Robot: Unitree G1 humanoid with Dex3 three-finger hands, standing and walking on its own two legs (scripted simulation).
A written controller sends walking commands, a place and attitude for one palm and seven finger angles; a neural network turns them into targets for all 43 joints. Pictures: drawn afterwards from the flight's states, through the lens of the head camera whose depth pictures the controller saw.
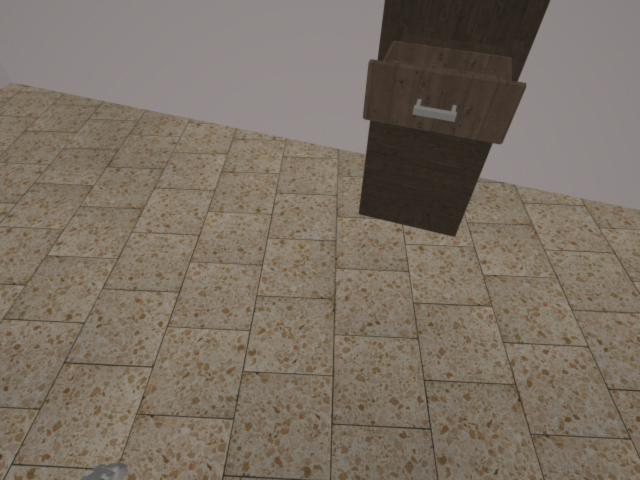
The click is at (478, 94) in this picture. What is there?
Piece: drawer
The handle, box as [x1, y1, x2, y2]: [412, 99, 456, 121]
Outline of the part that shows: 414,105 412,114 454,121 456,114 456,105 453,105 450,111 420,106 419,104 421,99 418,99 416,104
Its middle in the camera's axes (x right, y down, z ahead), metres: +0.30 -0.34 +1.00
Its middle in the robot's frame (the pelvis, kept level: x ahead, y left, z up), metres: +0.99 -0.25 -0.03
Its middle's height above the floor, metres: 0.74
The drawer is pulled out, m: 0.28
